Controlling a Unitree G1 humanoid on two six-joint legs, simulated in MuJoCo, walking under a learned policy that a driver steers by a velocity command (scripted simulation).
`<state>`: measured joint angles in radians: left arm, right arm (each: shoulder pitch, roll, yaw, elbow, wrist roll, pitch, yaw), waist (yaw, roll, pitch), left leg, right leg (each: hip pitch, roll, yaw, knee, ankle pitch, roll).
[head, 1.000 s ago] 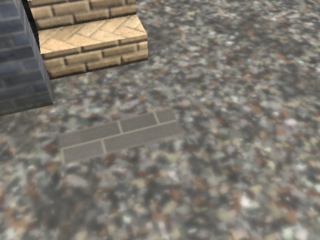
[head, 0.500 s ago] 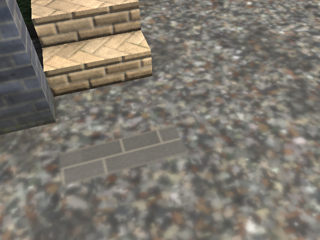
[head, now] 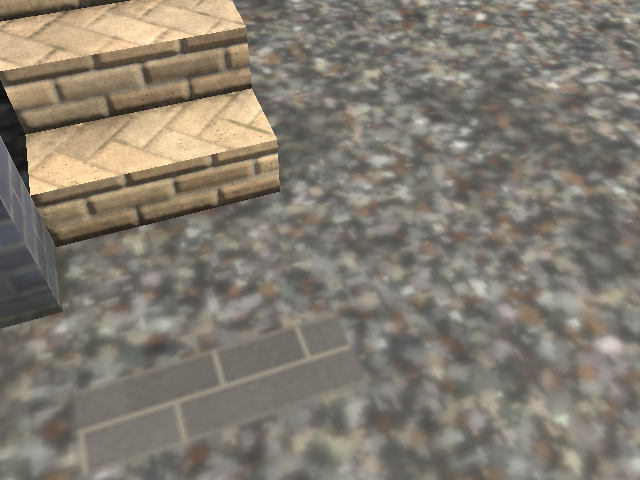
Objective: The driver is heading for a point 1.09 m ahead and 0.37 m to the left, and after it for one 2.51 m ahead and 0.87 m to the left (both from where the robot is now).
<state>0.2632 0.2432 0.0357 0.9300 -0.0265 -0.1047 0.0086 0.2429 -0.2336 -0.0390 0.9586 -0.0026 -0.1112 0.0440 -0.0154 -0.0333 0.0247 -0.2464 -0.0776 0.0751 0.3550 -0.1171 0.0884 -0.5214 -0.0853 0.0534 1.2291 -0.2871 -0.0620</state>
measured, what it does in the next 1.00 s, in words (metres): walks ahead, turning left: right foot, then left foot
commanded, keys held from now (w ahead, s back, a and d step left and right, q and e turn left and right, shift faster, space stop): w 0.36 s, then w+q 0.64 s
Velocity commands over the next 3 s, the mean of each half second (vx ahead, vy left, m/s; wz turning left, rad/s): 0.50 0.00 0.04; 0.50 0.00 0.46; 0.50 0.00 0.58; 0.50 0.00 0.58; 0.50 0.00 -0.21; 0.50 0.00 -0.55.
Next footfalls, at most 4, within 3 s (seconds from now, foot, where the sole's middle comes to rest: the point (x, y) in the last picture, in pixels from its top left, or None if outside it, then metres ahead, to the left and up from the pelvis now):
0.38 right None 0.37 -0.17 -0.78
0.96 left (278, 416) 0.64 0.10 -0.78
1.46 right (305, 299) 0.95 0.05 -0.78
1.94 left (186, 301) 0.95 0.35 -0.78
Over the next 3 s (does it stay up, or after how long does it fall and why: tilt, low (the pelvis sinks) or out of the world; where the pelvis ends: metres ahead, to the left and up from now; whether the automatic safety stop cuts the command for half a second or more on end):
stays up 1.36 0.55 0.23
